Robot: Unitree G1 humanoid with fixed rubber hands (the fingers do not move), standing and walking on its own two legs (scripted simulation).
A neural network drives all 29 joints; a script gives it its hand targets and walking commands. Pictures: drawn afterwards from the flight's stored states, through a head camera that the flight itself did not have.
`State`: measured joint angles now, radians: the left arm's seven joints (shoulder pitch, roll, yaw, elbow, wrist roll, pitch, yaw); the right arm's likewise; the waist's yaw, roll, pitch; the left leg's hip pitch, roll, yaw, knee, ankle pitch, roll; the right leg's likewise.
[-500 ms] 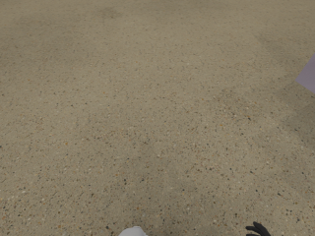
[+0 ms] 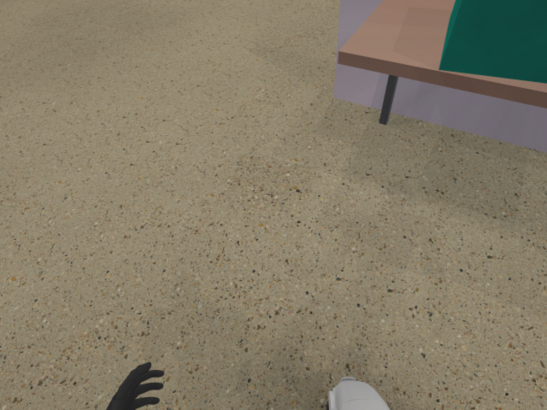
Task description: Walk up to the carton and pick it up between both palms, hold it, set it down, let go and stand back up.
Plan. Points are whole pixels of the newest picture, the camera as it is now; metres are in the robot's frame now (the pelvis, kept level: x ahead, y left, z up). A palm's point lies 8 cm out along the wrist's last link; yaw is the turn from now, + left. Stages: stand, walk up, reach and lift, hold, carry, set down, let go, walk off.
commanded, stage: walk up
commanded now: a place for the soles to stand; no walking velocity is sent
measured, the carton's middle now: out of the picture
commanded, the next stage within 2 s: none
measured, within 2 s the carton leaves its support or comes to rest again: neither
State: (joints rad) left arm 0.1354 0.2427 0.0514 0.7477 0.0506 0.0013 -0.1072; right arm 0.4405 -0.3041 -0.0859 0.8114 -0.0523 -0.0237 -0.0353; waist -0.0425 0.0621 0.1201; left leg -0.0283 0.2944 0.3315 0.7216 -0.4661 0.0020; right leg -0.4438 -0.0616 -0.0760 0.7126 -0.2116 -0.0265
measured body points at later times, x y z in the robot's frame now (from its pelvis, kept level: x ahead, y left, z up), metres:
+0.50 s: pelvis +0.19 -0.05 +0.01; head +0.22 -0.03 +0.46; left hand +0.29 +0.19 -0.13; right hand +0.23 -0.32 -0.09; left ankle +0.29 +0.04 -0.71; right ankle +0.10 -0.11 -0.67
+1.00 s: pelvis +0.31 -0.21 +0.00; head +0.32 -0.24 +0.45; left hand +0.55 -0.06 -0.10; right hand +0.18 -0.44 -0.14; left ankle +0.31 +0.00 -0.64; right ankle +0.33 -0.32 -0.71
